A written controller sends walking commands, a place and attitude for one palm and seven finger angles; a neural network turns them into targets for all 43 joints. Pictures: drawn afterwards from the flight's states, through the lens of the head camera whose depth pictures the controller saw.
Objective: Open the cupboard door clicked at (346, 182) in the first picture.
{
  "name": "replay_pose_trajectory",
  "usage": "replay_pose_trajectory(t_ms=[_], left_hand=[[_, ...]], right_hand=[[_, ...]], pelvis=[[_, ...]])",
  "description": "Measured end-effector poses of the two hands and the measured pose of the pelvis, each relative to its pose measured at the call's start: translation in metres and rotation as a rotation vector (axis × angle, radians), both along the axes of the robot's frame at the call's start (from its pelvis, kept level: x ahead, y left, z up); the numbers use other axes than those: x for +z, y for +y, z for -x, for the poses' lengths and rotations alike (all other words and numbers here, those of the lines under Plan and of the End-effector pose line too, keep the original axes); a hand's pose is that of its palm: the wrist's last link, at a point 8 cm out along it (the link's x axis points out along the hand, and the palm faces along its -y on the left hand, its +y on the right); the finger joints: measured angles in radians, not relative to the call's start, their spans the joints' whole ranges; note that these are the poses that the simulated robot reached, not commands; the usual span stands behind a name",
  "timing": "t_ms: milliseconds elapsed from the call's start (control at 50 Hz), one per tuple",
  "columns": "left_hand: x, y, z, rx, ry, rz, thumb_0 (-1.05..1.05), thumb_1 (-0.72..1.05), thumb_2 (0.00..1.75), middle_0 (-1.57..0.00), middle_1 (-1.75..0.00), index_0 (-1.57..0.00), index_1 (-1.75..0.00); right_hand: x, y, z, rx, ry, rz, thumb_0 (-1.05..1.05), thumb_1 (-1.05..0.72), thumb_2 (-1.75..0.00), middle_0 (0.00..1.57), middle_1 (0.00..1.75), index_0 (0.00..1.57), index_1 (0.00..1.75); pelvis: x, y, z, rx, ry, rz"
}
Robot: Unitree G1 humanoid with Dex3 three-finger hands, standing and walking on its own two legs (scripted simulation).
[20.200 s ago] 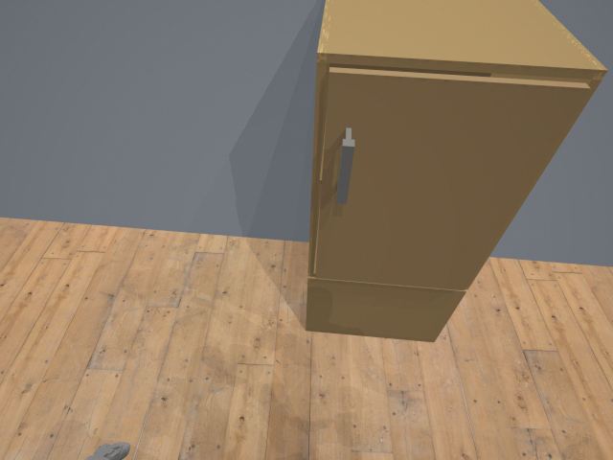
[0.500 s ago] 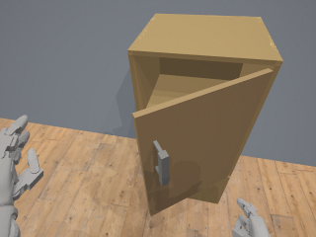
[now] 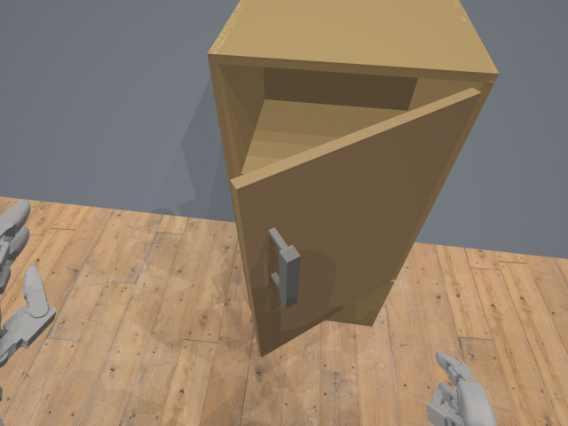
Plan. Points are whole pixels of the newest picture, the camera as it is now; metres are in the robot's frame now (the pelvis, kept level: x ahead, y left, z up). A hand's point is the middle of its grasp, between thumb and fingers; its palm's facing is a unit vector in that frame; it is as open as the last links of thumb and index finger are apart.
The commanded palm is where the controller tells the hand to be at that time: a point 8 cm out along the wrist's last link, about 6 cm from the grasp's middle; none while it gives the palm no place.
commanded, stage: step back with the hand held close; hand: left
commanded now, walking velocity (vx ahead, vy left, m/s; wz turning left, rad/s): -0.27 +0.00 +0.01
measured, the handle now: (282, 269) +0.33 +0.03 +0.02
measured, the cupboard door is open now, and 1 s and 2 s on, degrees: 38 38 38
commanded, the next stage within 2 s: stop stepping back and stand still in 0.96 s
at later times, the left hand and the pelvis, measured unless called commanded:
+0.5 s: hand out of the picture +0.12 +0.27 +0.16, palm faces +0.46 -0.78 -0.43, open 7.5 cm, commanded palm +0.05 +0.32 +0.18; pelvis -0.08 +0.01 -0.02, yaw +1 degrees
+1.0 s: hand out of the picture +0.03 +0.23 +0.17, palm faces +0.32 -0.77 -0.55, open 7.4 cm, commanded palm -0.04 +0.27 +0.18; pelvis -0.18 -0.03 +0.00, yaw -1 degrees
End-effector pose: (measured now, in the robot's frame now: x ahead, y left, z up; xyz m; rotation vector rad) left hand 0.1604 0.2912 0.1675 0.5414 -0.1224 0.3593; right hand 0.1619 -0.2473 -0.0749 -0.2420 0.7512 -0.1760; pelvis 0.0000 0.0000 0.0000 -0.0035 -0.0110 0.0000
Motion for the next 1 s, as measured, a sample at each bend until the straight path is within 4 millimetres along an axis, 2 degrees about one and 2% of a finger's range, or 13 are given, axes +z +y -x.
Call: replay_pose_trajectory(t_ms=[180,300,420,540,620,680,720,780,820,860,920,1000], left_hand=[[0.015,0.017,0.029,0.012,-0.103,-0.074,0.02,0.88,0.9,-0.21,-0.3,-0.21,-0.3],[0.004,0.015,0.052,0.036,-0.129,-0.044,0.02,0.89,0.9,-0.21,-0.3,-0.21,-0.3],[-0.003,0.015,0.069,0.027,-0.166,-0.004,0.02,0.88,0.9,-0.21,-0.3,-0.21,-0.3],[0.012,0.023,0.088,0.006,-0.2,-0.07,0.02,0.88,0.9,-0.21,-0.3,-0.21,-0.3],[0.026,0.027,0.104,0.039,-0.218,-0.118,0.02,0.88,0.9,-0.21,-0.3,-0.21,-0.3],[0.021,0.023,0.112,0.064,-0.191,-0.095,0.02,0.89,0.9,-0.21,-0.3,-0.21,-0.3],[0.01,0.014,0.113,0.057,-0.151,-0.066,0.02,0.89,0.9,-0.2,-0.3,-0.2,-0.3],[-0.005,-0.01,0.114,-0.004,-0.084,-0.025,0.02,0.89,0.9,-0.2,-0.3,-0.2,-0.3],[-0.006,-0.028,0.119,-0.074,-0.06,-0.017,0.02,0.89,0.9,-0.2,-0.3,-0.2,-0.3],[0.001,-0.039,0.129,-0.141,-0.067,-0.043,0.02,0.88,0.9,-0.21,-0.3,-0.21,-0.3],[0.017,-0.039,0.149,-0.175,-0.08,-0.113,0.02,0.88,0.9,-0.21,-0.31,-0.21,-0.3],[0.027,-0.023,0.171,-0.13,-0.115,-0.139,0.02,0.88,0.9,-0.22,-0.31,-0.22,-0.3]], right_hand=[[0.004,0.012,0.022,-0.008,-0.043,0.004,0.01,-0.9,-0.9,0.2,0.3,0.21,0.3],[-0.001,0.019,0.039,0.018,-0.071,-0.012,0.01,-0.9,-0.9,0.2,0.3,0.21,0.3],[-0.006,0.02,0.068,0.034,-0.02,0.023,0.01,-0.9,-0.9,0.2,0.3,0.21,0.3],[-0.006,0.021,0.099,0.011,0.01,0.045,0.01,-0.9,-0.9,0.2,0.3,0.21,0.3],[-0.007,0.026,0.111,0.012,0.019,0.012,0.01,-0.9,-0.9,0.2,0.3,0.21,0.3],[-0.009,0.026,0.114,0.033,0.014,-0.014,0.01,-0.9,-0.9,0.2,0.3,0.21,0.3],[-0.012,0.024,0.115,0.058,0.01,-0.026,0.01,-0.9,-0.9,0.2,0.3,0.21,0.3],[-0.018,0.016,0.121,0.086,0.008,-0.039,0.01,-0.9,-0.9,0.2,0.3,0.21,0.3],[-0.018,0.008,0.13,0.077,0.016,-0.043,0.01,-0.9,-0.9,0.21,0.3,0.21,0.3],[-0.012,0.0,0.14,0.051,0.017,-0.043,0.01,-0.9,-0.9,0.21,0.3,0.21,0.3],[0.004,-0.011,0.152,0.026,0.002,-0.007,0.01,-0.9,-0.9,0.21,0.3,0.21,0.3],[0.018,-0.023,0.163,0.015,-0.028,0.066,0.01,-0.9,-0.9,0.2,0.3,0.21,0.3]], pelvis=[[-0.008,0.007,0.025,-0.008,-0.014,-0.013],[-0.015,0.008,0.045,-0.004,-0.024,-0.004],[-0.018,0.01,0.067,0.011,-0.015,0.011],[-0.016,0.013,0.084,0.04,-0.017,0.038],[-0.011,0.008,0.088,0.04,0.017,0.049],[-0.01,0.001,0.097,0.016,0.061,0.035],[-0.011,-0.006,0.109,-0.001,0.088,0.021],[-0.012,-0.016,0.137,-0.018,0.093,0.032],[-0.011,-0.022,0.152,-0.014,0.072,0.049],[-0.009,-0.028,0.16,-0.012,0.068,0.036],[-0.006,-0.033,0.165,-0.023,0.089,0.011],[-0.004,-0.028,0.179,-0.014,0.088,0.028]])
